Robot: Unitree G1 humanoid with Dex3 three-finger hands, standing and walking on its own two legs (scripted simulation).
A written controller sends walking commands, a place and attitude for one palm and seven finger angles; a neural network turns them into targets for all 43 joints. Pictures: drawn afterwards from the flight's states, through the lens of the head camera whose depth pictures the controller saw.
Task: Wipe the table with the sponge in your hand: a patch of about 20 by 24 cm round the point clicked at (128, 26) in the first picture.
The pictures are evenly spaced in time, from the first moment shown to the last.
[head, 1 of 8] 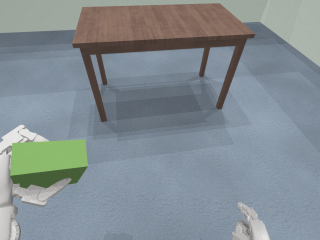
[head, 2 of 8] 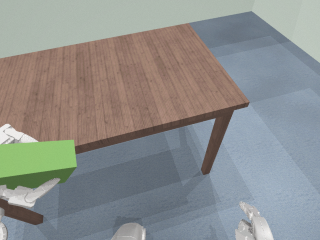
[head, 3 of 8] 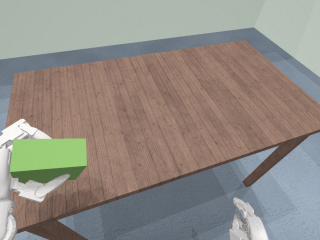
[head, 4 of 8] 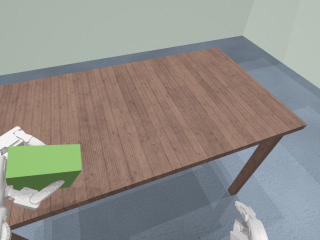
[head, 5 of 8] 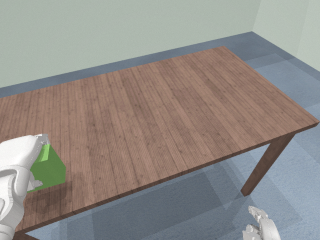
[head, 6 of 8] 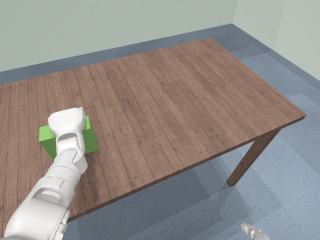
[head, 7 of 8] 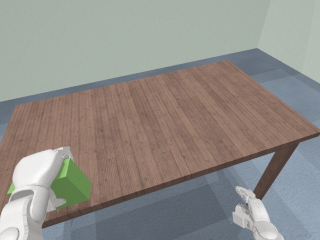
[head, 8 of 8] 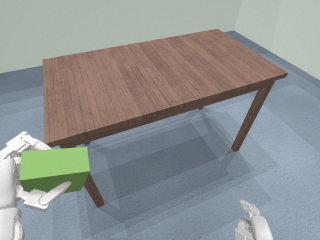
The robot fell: no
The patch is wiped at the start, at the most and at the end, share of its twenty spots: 0.00 0.95 0.95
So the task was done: yes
